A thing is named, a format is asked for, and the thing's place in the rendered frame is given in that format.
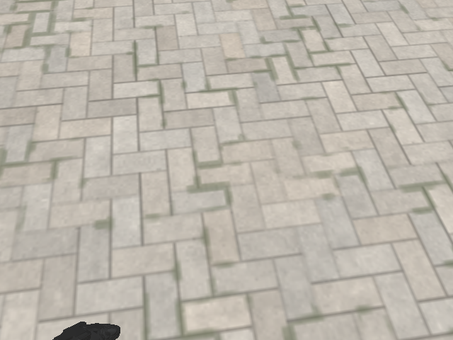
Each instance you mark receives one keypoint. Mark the robot left hand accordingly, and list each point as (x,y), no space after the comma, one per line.
(83,331)

